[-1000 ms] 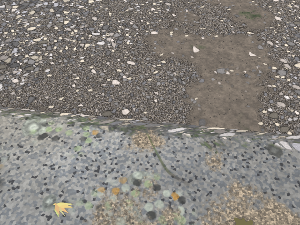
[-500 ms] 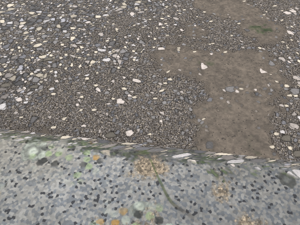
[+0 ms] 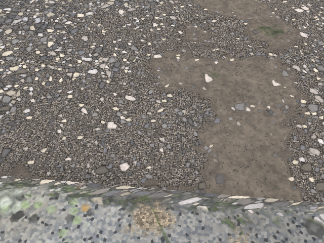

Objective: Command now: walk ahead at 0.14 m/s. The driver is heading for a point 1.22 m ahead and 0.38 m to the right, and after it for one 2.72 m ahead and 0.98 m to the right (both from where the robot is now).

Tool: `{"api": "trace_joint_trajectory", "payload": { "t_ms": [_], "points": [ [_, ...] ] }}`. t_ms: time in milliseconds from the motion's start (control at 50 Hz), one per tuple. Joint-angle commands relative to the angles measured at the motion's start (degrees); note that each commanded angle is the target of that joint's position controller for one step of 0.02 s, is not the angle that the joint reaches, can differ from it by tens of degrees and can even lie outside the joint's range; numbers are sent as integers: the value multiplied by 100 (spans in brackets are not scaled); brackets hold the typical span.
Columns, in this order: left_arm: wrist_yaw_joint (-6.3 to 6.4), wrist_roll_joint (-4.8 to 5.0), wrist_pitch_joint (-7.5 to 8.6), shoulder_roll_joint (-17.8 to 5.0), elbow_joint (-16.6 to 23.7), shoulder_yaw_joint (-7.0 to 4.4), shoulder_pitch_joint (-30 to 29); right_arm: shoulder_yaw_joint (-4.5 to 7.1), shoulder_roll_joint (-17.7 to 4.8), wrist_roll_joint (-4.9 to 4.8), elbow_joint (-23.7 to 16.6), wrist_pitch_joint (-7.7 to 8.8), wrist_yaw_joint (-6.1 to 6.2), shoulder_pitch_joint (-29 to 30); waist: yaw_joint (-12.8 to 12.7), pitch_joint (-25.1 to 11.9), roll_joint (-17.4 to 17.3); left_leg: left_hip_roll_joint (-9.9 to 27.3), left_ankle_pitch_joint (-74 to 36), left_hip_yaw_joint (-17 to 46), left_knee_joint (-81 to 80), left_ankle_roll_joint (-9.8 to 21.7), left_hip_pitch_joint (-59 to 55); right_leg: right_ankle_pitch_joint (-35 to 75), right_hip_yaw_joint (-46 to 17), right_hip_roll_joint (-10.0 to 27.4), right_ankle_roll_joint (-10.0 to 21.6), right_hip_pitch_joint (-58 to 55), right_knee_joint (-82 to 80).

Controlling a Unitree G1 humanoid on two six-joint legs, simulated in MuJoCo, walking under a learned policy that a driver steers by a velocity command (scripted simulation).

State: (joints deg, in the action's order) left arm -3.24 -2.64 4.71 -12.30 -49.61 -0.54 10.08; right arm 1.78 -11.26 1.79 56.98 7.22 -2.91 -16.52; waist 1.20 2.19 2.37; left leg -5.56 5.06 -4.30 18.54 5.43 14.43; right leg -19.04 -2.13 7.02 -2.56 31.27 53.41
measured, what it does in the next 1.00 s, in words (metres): walks ahead, turning right: right foot, then left foot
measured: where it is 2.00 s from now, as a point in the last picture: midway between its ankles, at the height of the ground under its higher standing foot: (217, 235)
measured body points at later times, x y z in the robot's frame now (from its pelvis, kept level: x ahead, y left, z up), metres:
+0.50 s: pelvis +0.10 -0.07 +0.01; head +0.12 -0.08 +0.46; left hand +0.22 +0.18 -0.11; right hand +0.20 -0.35 -0.11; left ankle +0.09 +0.08 -0.68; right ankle +0.10 -0.15 -0.74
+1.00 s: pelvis +0.22 -0.05 +0.01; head +0.24 -0.06 +0.46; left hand +0.48 +0.13 -0.09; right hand +0.21 -0.36 -0.09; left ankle +0.29 +0.02 -0.74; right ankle +0.13 -0.15 -0.67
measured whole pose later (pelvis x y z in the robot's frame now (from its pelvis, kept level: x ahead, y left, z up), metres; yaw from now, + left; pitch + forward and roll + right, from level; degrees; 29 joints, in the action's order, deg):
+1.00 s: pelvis +0.22 -0.05 +0.01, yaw -26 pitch +0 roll +0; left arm -1.6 -3.6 2.8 -17.3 -42.0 -4.3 8.8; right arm 3.8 -15.5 0.9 46.8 5.8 2.2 -9.4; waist 0.7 3.3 0.2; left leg -0.2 4.2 -4.4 13.1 2.7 9.0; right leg -26.9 -1.6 -0.2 -2.7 22.8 56.2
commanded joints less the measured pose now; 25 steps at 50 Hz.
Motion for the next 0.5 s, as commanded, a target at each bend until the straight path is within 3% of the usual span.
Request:
{"api": "trace_joint_trajectory", "payload": {
  "t_ms": [20, 60, 100, 120, 140, 160, 180, 200, 240, 260, 280, 340, 360, 380, 400, 420, 440, 460, 480, 500],
  "points": [
    [-81, -18, -202, -318, -297, -80, 1397, 180, -833, -62, -600, 177, -172, 892, -651, -418, -455, 1355, -2345, 626, -436, 858, 1307, 970, 231, -32, -256, -1915, -901],
    [-10, 7, -129, -498, -236, -155, 1192, 183, -792, -117, -557, 129, -227, 875, -610, -395, -405, 1715, -1364, 938, -148, 902, 876, 1274, 64, 73, -117, -1804, -1470],
    [98, 84, -13, -592, -75, -204, 723, 153, -676, -186, -521, 66, -227, 826, -440, -426, -352, 1830, -605, 1174, 67, 826, 359, 1510, 34, 77, 131, -1661, -1954],
    [161, 166, 62, -625, 141, -198, 282, 146, -631, -252, -529, 32, -170, 637, -276, -455, -273, 1798, -388, 1256, 159, 721, -41, 1980, -23, 71, 355, -1476, -2324],
    [232, 234, 135, -862, 428, -223, -332, 256, -812, -263, -570, -20, -9, 192, 152, -599, -95, 1588, 5, 1135, 302, 608, -536, 2973, -175, 95, 706, -1247, -2414],
    [288, 216, 170, -1112, 618, -291, -867, 394, -1044, -212, -635, -41, 214, -269, 556, -783, 128, 1252, 368, 833, 421, 575, -831, 3042, -365, 128, 1071, -990, -2345],
    [331, 164, 163, -1122, 615, -336, -826, 478, -1224, -151, -725, -56, 368, -156, 457, -756, 85, 1281, 498, 738, 470, 670, -1066, 2602, -441, 86, 1154, -654, -2462],
    [369, 116, 152, -1074, 567, -353, -693, 503, -1150, -101, -818, -60, 490, -93, 423, -633, -77, 1503, 380, 854, 345, 854, -1203, 2144, -373, -34, 1115, -417, -2454],
    [364, -18, 110, -704, 444, -308, -306, 456, -887, -61, -893, -44, 653, 66, 235, -395, -612, 2222, -345, 1242, -152, 1274, -1208, 1026, 118, -368, 892, -420, -1946],
    [335, -34, 95, -523, 392, -280, -19, 425, -834, -5, -975, -15, 693, 434, -21, -236, -826, 2571, -575, 1321, -346, 1291, -1045, 56, 205, -346, 819, -570, -1787],
    [305, 15, 92, -557, 362, -295, 130, 429, -847, 55, -1099, 4, 721, 731, -131, -186, -666, 2584, -41, 1183, -456, 1017, -915, -55, 150, -265, 875, -910, -1930],
    [211, 29, 246, -768, 362, -460, 17, 385, -906, 47, -1091, -100, 595, 954, -109, -2, -499, 2003, 2346, 575, -468, 580, -272, 686, 386, -658, 1135, -2054, -2634],
    [216, -1, 322, -830, 396, -504, 48, 361, -867, 98, -1080, -128, 573, 905, -148, 61, -295, 1739, 2473, 210, -78, 462, -95, 268, -22, -512, 1368, -2269, -2906],
    [274, -33, 386, -1070, 320, -577, 454, 299, -678, 202, -1246, -119, 550, 1147, -339, -21, 305, 1186, 2287, -248, 939, 98, 453, 71, -1366, 126, 1928, -2785, -3320],
    [346, -63, 412, -1298, 195, -615, 1404, 184, -433, 276, -1435, -64, 416, 1544, -893, -445, 974, 534, 2607, 145, 2179, -261, 1754, 99, -3392, 978, 2639, -4162, -4071],
    [358, -154, 448, -1191, -9, -596, 1764, 150, -466, 187, -1319, -49, 253, 1571, -978, -308, 666, 572, 2689, 935, 2939, -159, 2795, 151, -3596, 1123, 2452, -4794, -4293],
    [325, -157, 432, -1020, -87, -561, 1666, 195, -624, 126, -1173, -34, 247, 1424, -814, -87, 327, 730, 2488, 1031, 3591, -106, 3125, 426, -3116, 1007, 2167, -4738, -4162],
    [295, -114, 371, -795, -65, -474, 1532, 258, -811, 211, -1055, -47, 293, 1263, -690, -197, 186, 777, 2307, 999, 4014, -97, 2991, 493, -2786, 787, 2063, -4559, -4159],
    [261, -65, 326, -638, -11, -390, 1310, 254, -782, 326, -1009, -67, 320, 1218, -532, -134, 206, 848, 2145, 933, 4170, -80, 2817, 387, -2513, 622, 1990, -4149, -4226],
    [239, -32, 283, -600, 134, -341, 961, 236, -701, 354, -1039, -90, 337, 1274, -332, 21, 176, 902, 1982, 827, 4130, -99, 2483, 792, -2266, 518, 1938, -3513, -4330]
  ]
}}
Velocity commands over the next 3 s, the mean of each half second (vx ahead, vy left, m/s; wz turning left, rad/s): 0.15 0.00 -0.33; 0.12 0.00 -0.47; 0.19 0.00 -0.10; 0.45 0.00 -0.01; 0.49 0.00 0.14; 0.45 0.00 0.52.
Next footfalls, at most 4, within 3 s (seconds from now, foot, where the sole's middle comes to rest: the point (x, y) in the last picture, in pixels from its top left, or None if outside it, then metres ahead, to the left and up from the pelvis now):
0.12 right None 0.14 -0.16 -0.78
0.80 left None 0.32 0.01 -0.78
1.10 right None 0.19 -0.19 -0.78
1.80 right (250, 232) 0.51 -0.34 -0.78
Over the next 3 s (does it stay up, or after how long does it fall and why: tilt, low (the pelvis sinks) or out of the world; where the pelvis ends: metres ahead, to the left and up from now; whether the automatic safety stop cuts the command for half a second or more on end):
stays up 1.04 -0.43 -0.18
